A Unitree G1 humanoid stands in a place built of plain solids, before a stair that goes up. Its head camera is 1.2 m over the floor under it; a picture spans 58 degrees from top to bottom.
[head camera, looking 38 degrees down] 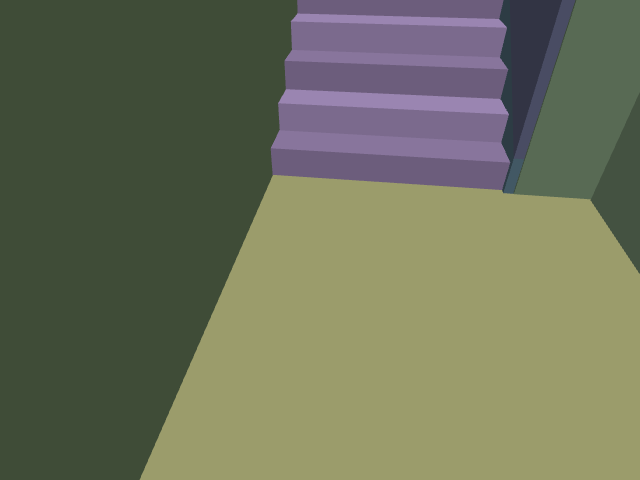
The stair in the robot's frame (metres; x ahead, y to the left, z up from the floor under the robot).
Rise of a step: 0.16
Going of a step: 0.23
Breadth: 1.24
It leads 8 degrees to the right of straight ahead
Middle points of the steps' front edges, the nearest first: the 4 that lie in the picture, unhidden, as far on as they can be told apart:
2.04 -0.35 0.16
2.27 -0.38 0.32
2.50 -0.41 0.48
2.73 -0.44 0.64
